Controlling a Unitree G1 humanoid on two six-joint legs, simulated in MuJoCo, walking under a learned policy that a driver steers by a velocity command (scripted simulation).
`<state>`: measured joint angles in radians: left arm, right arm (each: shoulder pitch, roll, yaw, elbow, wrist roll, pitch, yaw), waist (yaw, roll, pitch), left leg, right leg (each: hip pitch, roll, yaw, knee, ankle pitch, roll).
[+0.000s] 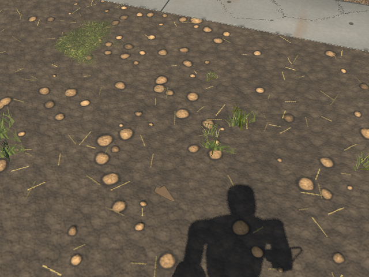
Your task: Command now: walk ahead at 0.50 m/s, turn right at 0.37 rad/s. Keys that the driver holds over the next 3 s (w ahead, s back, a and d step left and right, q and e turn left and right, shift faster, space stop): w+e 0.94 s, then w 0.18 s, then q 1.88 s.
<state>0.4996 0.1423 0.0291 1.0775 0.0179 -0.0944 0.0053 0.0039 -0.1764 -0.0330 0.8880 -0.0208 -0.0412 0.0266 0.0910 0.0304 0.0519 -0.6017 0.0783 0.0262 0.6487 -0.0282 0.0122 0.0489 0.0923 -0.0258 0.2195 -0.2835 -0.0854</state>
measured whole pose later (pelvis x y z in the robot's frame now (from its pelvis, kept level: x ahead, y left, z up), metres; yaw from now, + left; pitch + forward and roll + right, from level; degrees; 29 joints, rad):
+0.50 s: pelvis +0.26 +0.02 +0.00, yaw -17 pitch +1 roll +1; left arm 0.06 0.22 0.06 0.82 0.03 -0.01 -0.07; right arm 0.42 -0.19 -0.05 0.99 -0.02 -0.11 -0.01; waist -0.05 -0.04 0.04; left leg 0.02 0.00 0.28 0.25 -0.29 0.02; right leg -0.65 -0.08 -0.06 0.78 -0.03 -0.08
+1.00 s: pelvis +0.49 -0.12 +0.00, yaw -34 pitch +2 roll +0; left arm 0.41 0.25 0.07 0.88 0.00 -0.06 -0.01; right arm 0.07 -0.25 -0.05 0.76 -0.04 -0.02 0.02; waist 0.07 0.04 0.04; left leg -0.69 0.12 -0.03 0.83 -0.07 -0.05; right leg -0.05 0.15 0.09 0.26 -0.23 -0.14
